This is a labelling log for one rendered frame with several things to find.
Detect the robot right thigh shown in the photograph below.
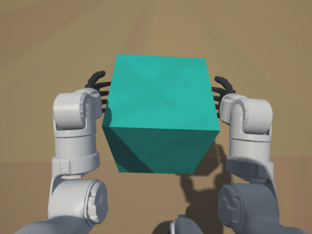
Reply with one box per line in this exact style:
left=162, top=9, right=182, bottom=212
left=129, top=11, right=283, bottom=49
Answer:
left=170, top=218, right=203, bottom=234

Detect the robot right hand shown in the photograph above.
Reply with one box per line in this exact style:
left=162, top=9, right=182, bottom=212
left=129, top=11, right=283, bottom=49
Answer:
left=211, top=76, right=235, bottom=118

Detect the left robot forearm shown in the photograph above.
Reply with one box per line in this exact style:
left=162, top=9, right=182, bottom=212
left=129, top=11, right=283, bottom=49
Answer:
left=48, top=88, right=103, bottom=214

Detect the robot left hand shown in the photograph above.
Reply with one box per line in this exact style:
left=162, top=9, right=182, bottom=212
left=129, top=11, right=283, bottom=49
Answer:
left=85, top=71, right=111, bottom=113

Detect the right robot shin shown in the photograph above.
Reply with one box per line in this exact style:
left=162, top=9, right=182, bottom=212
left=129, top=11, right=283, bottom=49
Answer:
left=176, top=214, right=186, bottom=219

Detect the right robot forearm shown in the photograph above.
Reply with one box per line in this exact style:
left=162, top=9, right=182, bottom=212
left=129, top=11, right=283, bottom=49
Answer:
left=219, top=94, right=279, bottom=211

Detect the left robot upper arm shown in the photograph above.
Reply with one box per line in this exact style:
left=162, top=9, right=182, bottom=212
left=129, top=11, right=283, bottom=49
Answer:
left=14, top=179, right=108, bottom=234

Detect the right robot upper arm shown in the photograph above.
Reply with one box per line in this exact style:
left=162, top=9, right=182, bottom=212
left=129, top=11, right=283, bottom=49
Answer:
left=217, top=183, right=309, bottom=234

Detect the carton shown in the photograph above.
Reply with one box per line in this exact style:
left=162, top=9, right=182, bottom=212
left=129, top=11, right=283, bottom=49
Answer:
left=102, top=54, right=220, bottom=175

